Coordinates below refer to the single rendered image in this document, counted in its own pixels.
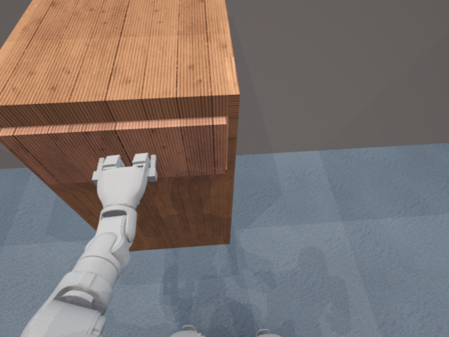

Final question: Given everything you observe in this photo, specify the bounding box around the drawer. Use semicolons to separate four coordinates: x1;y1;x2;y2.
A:
0;117;227;185

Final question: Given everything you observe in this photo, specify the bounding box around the left robot forearm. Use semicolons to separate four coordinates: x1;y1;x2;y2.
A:
21;205;137;337

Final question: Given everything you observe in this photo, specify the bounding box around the robot left upper arm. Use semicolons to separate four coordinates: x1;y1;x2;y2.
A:
27;300;106;337

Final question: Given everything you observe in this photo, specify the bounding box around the handle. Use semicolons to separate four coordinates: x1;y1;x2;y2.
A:
92;154;157;185

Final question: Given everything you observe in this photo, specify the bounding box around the cabinet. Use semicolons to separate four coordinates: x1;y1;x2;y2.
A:
0;0;240;251

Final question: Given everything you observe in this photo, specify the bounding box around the left robot hand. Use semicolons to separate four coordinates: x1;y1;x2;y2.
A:
97;153;151;210

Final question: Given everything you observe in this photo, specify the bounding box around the left robot shin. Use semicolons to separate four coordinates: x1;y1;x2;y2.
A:
182;325;197;332

